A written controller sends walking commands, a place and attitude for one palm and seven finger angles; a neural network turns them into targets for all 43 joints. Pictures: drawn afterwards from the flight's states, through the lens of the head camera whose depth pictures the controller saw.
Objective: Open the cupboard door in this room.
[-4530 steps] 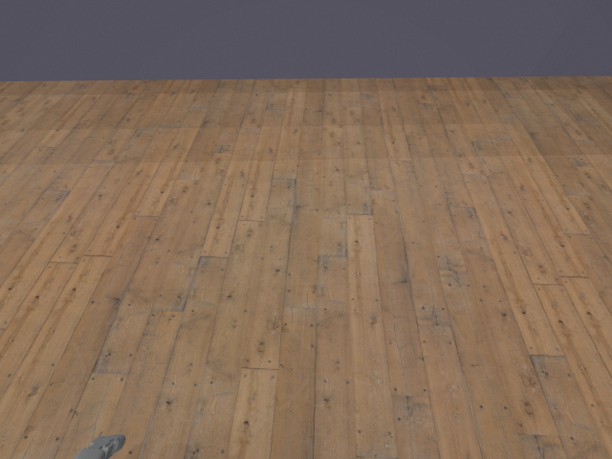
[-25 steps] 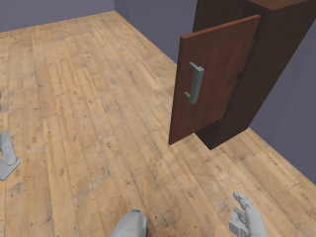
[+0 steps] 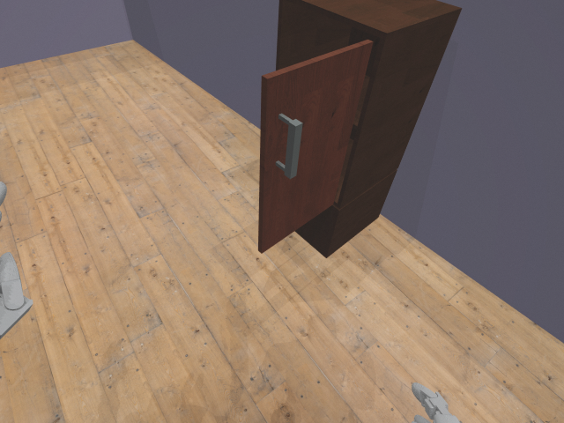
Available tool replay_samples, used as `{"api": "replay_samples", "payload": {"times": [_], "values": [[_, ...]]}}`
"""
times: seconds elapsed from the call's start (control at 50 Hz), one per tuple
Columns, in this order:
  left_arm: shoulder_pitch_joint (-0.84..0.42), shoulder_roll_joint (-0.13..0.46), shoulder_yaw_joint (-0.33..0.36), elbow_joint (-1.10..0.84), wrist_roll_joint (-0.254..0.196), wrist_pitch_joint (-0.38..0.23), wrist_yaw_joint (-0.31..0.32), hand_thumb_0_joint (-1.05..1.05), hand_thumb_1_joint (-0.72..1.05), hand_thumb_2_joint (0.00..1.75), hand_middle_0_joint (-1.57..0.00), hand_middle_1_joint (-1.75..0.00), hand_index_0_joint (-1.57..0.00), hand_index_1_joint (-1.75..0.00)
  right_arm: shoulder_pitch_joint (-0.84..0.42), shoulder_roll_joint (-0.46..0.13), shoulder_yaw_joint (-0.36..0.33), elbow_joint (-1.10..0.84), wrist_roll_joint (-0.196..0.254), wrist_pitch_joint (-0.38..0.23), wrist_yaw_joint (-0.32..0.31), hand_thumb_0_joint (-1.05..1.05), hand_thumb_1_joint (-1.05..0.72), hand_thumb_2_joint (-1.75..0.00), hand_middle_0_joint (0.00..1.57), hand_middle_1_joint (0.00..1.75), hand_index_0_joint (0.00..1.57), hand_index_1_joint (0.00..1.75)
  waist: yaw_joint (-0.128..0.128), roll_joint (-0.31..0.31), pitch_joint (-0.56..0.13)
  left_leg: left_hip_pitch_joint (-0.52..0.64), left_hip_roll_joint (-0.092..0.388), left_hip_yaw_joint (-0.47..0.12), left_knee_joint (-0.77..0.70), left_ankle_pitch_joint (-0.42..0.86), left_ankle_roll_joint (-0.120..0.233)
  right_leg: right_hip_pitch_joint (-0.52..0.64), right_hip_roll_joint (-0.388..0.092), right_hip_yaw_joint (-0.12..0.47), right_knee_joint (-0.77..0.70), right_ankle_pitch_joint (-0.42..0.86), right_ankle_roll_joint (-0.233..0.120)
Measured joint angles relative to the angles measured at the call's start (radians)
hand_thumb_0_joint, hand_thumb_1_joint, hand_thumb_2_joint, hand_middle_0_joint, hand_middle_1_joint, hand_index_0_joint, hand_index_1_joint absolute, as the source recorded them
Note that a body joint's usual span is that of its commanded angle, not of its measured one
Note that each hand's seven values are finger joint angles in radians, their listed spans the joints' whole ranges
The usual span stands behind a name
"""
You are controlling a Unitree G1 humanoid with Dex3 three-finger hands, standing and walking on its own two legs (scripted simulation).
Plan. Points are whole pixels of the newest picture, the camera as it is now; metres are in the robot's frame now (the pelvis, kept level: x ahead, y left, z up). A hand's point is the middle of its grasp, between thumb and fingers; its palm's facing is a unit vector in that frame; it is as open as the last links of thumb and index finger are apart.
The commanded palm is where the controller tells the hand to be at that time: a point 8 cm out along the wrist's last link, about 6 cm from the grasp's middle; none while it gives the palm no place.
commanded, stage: stop stepping back and stand still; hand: left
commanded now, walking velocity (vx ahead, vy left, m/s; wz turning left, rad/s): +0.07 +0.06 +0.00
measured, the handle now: (286, 146) +0.72 +0.02 -0.01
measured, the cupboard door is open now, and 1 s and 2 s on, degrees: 90 90 90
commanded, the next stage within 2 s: let the arm hang, fingers relaxed in 0.54 s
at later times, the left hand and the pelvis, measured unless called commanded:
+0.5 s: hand (78, 282) +0.23 +0.24 +0.15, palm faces +0.38 -0.78 -0.50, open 7.5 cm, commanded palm +0.16 +0.28 +0.16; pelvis +0.01 -0.01 -0.03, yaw -3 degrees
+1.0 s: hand out of the picture +0.00 +0.18 -0.20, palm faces +0.00 -0.99 -0.13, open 7.4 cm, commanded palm none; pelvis -0.01 +0.01 -0.03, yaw +1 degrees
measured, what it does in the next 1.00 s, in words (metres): steps on the spot: right foot, then left foot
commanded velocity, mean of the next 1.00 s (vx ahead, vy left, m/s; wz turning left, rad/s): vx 0.01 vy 0.03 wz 0.00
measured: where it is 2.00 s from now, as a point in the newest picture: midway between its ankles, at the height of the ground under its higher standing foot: outside the picture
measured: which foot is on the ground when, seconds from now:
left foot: down 0.00-0.06, up 0.08-0.32, down 0.34-1.00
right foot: up 0.00-0.04, down 0.06-1.00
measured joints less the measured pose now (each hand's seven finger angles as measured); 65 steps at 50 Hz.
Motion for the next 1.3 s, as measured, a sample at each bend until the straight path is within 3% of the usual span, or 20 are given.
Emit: {"api": "replay_samples", "payload": {"times": [0.04, 0.06, 0.08, 0.14, 0.18, 0.26, 0.34, 0.38, 0.46, 0.54, 0.64, 0.68, 0.74, 0.8, 0.88, 0.92, 0.96, 1.04, 1.16, 1.3], "values": [[-0.014, 0.015, 0.02, 0.013, -0.005, 0.021, 0.005, 0.02, 0.88, 0.9, -0.21, -0.3, -0.21, -0.3, -0.009, -0.009, -0.002, -0.011, 0.001, 0.01, 0.0, 0.01, -0.9, -0.9, 0.2, 0.3, 0.2, 0.3, 0.004, -0.022, 0.005, -0.064, -0.021, 0.022, 0.091, -0.032, 0.001, 0.062, -0.015, 0.023, -0.131, 0.062, -0.031], [-0.024, 0.015, 0.024, 0.014, -0.007, 0.024, 0.002, 0.02, 0.88, 0.9, -0.21, -0.3, -0.21, -0.3, -0.021, -0.02, -0.004, -0.015, 0.004, 0.013, 0.002, 0.01, -0.9, -0.9, 0.2, 0.3, 0.2, 0.3, 0.012, -0.028, 0.011, -0.113, -0.026, 0.03, 0.177, -0.069, -0.004, 0.062, -0.025, 0.047, -0.165, 0.163, -0.053], [-0.044, -0.005, 0.007, 0.025, -0.008, 0.024, -0.004, 0.02, 0.88, 0.9, -0.21, -0.3, -0.21, -0.3, -0.037, -0.039, -0.011, 0.002, 0.005, 0.018, 0.004, 0.01, -0.9, -0.9, 0.2, 0.3, 0.2, 0.3, 0.016, 0.003, 0.027, -0.156, -0.014, 0.001, 0.284, -0.119, -0.008, 0.049, -0.008, 0.044, -0.137, 0.203, -0.063], [-0.066, -0.041, -0.037, 0.054, -0.007, 0.005, -0.017, 0.02, 0.88, 0.9, -0.21, -0.3, -0.21, -0.3, -0.038, -0.059, -0.024, 0.062, 0.015, 0.025, 0.013, 0.01, -0.9, -0.9, 0.2, 0.3, 0.2, 0.3, 0.018, 0.025, 0.02, -0.223, -0.019, -0.049, 0.52, -0.188, -0.024, 0.058, 0.009, 0.047, -0.092, 0.15, -0.067], [-0.053, -0.061, -0.042, 0.069, -0.005, -0.013, -0.022, 0.02, 0.88, 0.9, -0.21, -0.3, -0.21, -0.3, -0.017, -0.058, -0.028, 0.075, 0.021, 0.028, 0.013, 0.02, -0.9, -0.9, 0.2, 0.3, 0.2, 0.3, 0.015, 0.008, -0.006, -0.224, -0.022, -0.046, 0.57, -0.166, -0.025, 0.074, 0.002, 0.058, -0.095, 0.131, -0.066], [-0.062, -0.072, -0.039, 0.096, 0.003, -0.046, -0.022, 0.02, 0.88, 0.9, -0.22, -0.3, -0.21, -0.3, 0.018, -0.06, -0.03, 0.069, 0.021, 0.011, -0.006, 0.02, -0.9, -0.9, 0.2, 0.3, 0.2, 0.3, 0.012, -0.018, -0.027, -0.153, -0.014, -0.022, 0.457, -0.141, -0.006, 0.099, -0.009, 0.065, -0.094, 0.114, -0.066], [-0.1, -0.073, -0.035, 0.099, 0.003, -0.069, -0.019, 0.02, 0.88, 0.9, -0.22, -0.3, -0.21, -0.3, 0.023, -0.08, -0.035, 0.059, 0.016, -0.011, -0.013, 0.02, -0.9, -0.9, 0.2, 0.3, 0.2, 0.3, 0.012, -0.008, -0.017, -0.043, -0.014, -0.021, 0.276, -0.082, 0.01, 0.093, -0.006, 0.053, -0.037, 0.066, -0.056], [-0.118, -0.071, -0.025, 0.111, 0.0, -0.074, -0.019, 0.02, 0.88, 0.9, -0.21, -0.3, -0.21, -0.3, -0.005, -0.073, -0.038, 0.06, 0.019, -0.008, -0.012, 0.02, -0.9, -0.9, 0.2, 0.3, 0.2, 0.3, 0.012, -0.026, 0.003, -0.033, -0.033, -0.008, 0.27, -0.098, -0.002, 0.075, -0.031, 0.063, 0.016, 0.041, -0.036], [-0.113, -0.056, -0.01, 0.116, 0.001, -0.063, -0.029, 0.02, 0.88, 0.9, -0.21, -0.3, -0.21, -0.3, -0.055, -0.056, -0.029, 0.023, 0.022, -0.012, -0.001, 0.02, -0.9, -0.9, 0.2, 0.3, 0.2, 0.3, 0.003, -0.011, 0.03, -0.041, -0.031, 0.004, 0.263, -0.099, -0.001, 0.038, -0.034, 0.08, 0.058, 0.068, 0.013], [-0.075, -0.039, -0.001, 0.077, -0.001, -0.064, -0.04, 0.02, 0.88, 0.9, -0.21, -0.3, -0.21, -0.3, -0.086, -0.033, -0.01, -0.011, 0.024, -0.018, 0.011, 0.01, -0.9, -0.9, 0.2, 0.3, 0.2, 0.3, 0.002, 0.007, 0.04, -0.078, -0.017, -0.001, 0.259, -0.087, -0.007, 0.049, -0.012, 0.084, -0.045, 0.075, -0.049], [-0.022, -0.036, -0.012, 0.05, -0.01, -0.057, -0.042, 0.02, 0.88, 0.9, -0.21, -0.3, -0.21, -0.3, -0.096, -0.023, 0.002, -0.015, 0.026, 0.002, 0.014, 0.01, -0.9, -0.9, 0.2, 0.3, 0.2, 0.3, 0.017, 0.018, 0.046, -0.075, -0.011, -0.001, 0.217, -0.063, -0.006, 0.056, -0.003, 0.087, -0.104, 0.121, -0.037], [-0.097, -0.029, -0.089, 0.197, 0.021, -0.05, -0.075, 0.01, 0.88, 0.9, -0.21, -0.3, -0.21, -0.3, -0.109, -0.056, -0.009, 0.035, 0.027, -0.015, 0.048, 0.01, -0.9, -0.9, 0.2, 0.3, 0.2, 0.3, 0.03, 0.044, 0.038, -0.103, -0.02, -0.022, 0.246, -0.044, 0.003, 0.02, -0.01, 0.073, -0.049, 0.134, -0.027], [-0.23, -0.064, -0.241, 0.54, 0.046, 0.084, -0.134, 0.01, 0.89, 0.9, -0.21, -0.3, -0.2, -0.3, -0.142, -0.13, -0.019, 0.1, 0.02, 0.032, 0.078, 0.01, -0.9, -0.9, 0.2, 0.3, 0.2, 0.3, 0.027, 0.105, 0.016, -0.121, -0.035, -0.041, 0.274, -0.074, 0.019, -0.034, -0.021, 0.07, 0.065, 0.114, -0.008], [-0.312, -0.127, -0.334, 0.872, 0.059, 0.175, -0.161, 0.01, 0.9, 0.9, -0.2, -0.3, -0.2, -0.3, -0.17, -0.154, -0.02, 0.155, 0.011, 0.083, 0.077, 0.01, -0.9, -0.9, 0.2, 0.3, 0.2, 0.3, 0.014, 0.094, 0.012, -0.153, -0.063, -0.032, 0.322, -0.09, 0.019, -0.03, -0.043, 0.096, 0.064, 0.019, -0.026], [-0.31, -0.221, -0.419, 1.164, 0.066, 0.208, -0.173, 0.01, 0.9, 0.9, -0.2, -0.3, -0.2, -0.29, -0.138, -0.14, -0.027, 0.207, 0.001, 0.129, 0.077, 0.01, -0.9, -0.9, 0.2, 0.3, 0.2, 0.3, 0.003, 0.061, 0.05, -0.139, -0.059, -0.062, 0.35, -0.142, 0.011, 0.001, -0.031, 0.078, 0.049, 0.057, -0.024], [-0.289, -0.249, -0.44, 1.262, 0.064, 0.208, -0.172, 0.01, 0.9, 0.9, -0.2, -0.3, -0.2, -0.29, -0.112, -0.124, -0.027, 0.237, -0.002, 0.147, 0.077, 0.01, -0.9, -0.9, 0.2, 0.3, 0.2, 0.3, 0.007, 0.026, 0.072, -0.127, -0.057, -0.078, 0.36, -0.161, 0.008, 0.025, -0.022, 0.071, 0.036, 0.06, -0.028], [-0.274, -0.267, -0.452, 1.349, 0.056, 0.209, -0.171, 0.02, 0.9, 0.89, -0.2, -0.3, -0.2, -0.29, -0.088, -0.111, -0.028, 0.271, -0.003, 0.153, 0.075, 0.01, -0.9, -0.9, 0.2, 0.3, 0.2, 0.3, 0.012, -0.006, 0.095, -0.107, -0.052, -0.085, 0.338, -0.066, 0.01, 0.046, -0.015, 0.065, 0.028, 0.06, -0.028], [-0.261, -0.293, -0.458, 1.493, 0.044, 0.212, -0.168, 0.02, 0.9, 0.89, -0.21, -0.3, -0.2, -0.29, -0.056, -0.087, -0.022, 0.344, 0.0, 0.159, 0.064, 0.01, -0.9, -0.9, 0.2, 0.3, 0.2, 0.3, 0.026, -0.041, 0.115, -0.082, -0.053, -0.092, 0.303, -0.077, 0.019, 0.083, -0.013, 0.061, -0.04, 0.098, -0.013], [-0.258, -0.295, -0.445, 1.616, 0.041, 0.193, -0.172, 0.01, 0.9, 0.89, -0.21, -0.3, -0.2, -0.3, -0.05, -0.062, -0.02, 0.413, 0.006, 0.153, 0.056, 0.01, -0.9, -0.9, 0.2, 0.3, 0.2, 0.3, 0.034, -0.017, 0.121, -0.056, -0.066, -0.083, 0.192, -0.007, 0.034, 0.098, -0.024, 0.068, -0.135, 0.164, -0.005], [-0.268, -0.243, -0.421, 1.675, 0.047, 0.176, -0.16, 0.01, 0.9, 0.9, -0.2, -0.3, -0.2, -0.29, -0.069, -0.042, -0.028, 0.456, 0.007, 0.143, 0.057, 0.01, -0.9, -0.9, 0.2, 0.3, 0.2, 0.3, 0.028, 0.039, 0.096, -0.023, -0.085, -0.067, 0.109, 0.042, 0.046, 0.101, -0.045, 0.08, -0.159, 0.186, 0.004]]}}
